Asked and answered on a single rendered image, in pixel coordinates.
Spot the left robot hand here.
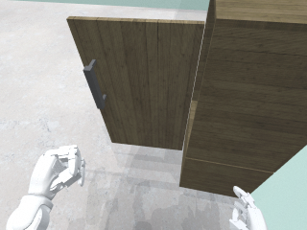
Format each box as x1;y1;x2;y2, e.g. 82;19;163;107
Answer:
28;145;85;200

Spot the handle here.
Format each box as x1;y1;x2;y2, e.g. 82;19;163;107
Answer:
83;59;107;109

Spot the cupboard door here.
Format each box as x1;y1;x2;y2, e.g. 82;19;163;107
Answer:
66;16;205;150

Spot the right robot hand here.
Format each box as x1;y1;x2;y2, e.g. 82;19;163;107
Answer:
229;186;269;230

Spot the robot left forearm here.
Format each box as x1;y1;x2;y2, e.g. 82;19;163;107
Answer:
6;195;54;230

